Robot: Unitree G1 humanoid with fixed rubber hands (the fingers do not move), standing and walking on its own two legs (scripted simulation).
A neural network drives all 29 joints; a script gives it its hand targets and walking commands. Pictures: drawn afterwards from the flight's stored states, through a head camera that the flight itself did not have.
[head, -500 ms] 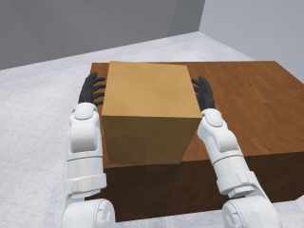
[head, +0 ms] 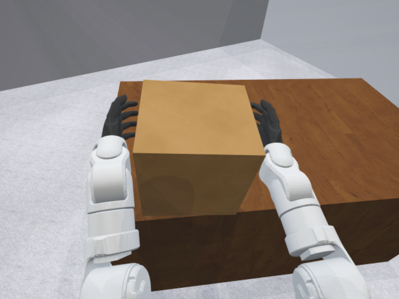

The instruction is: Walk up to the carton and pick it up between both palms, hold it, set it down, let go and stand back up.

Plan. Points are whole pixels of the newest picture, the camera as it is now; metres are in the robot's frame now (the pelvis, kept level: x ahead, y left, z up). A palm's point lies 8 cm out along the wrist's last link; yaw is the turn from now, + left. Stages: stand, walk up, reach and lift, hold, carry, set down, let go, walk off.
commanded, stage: hold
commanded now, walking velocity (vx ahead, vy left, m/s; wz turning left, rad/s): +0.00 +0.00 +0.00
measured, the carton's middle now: (192, 151) +0.37 +0.01 +0.12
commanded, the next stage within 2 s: none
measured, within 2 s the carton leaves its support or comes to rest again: neither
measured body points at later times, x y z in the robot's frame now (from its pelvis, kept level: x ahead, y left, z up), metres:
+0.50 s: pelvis +0.00 +0.00 +0.00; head -0.04 +0.02 +0.45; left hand +0.37 +0.15 +0.18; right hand +0.37 -0.15 +0.17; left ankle +0.02 +0.11 -0.75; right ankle +0.02 -0.11 -0.75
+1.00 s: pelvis +0.00 +0.00 +0.00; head -0.04 +0.03 +0.45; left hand +0.37 +0.15 +0.18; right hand +0.37 -0.14 +0.17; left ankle +0.02 +0.11 -0.75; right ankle +0.02 -0.11 -0.75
